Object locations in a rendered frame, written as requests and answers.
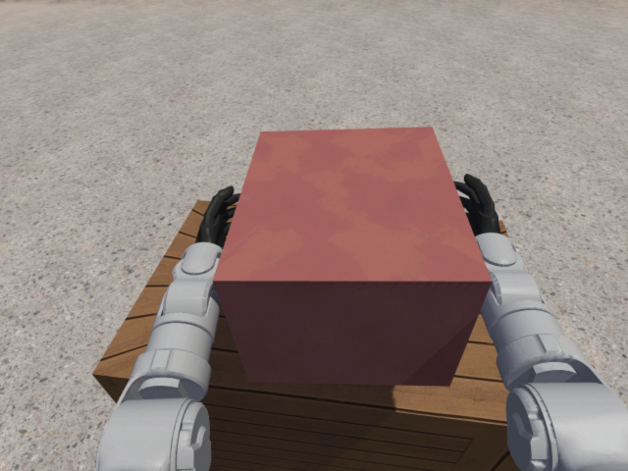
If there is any robot left hand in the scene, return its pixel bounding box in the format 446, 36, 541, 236
195, 185, 240, 249

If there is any pedestal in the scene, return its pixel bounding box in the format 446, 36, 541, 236
92, 200, 521, 471

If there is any carton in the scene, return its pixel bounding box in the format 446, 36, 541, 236
213, 127, 492, 387

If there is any robot left upper arm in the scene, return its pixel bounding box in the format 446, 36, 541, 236
98, 397, 211, 471

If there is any robot right hand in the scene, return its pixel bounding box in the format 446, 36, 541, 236
454, 174, 501, 236

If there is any robot right upper arm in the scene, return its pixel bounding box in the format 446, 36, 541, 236
506, 383, 628, 471

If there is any right robot forearm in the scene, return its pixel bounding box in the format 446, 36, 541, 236
475, 233, 628, 413

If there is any left robot forearm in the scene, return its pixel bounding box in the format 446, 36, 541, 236
96, 242, 223, 471

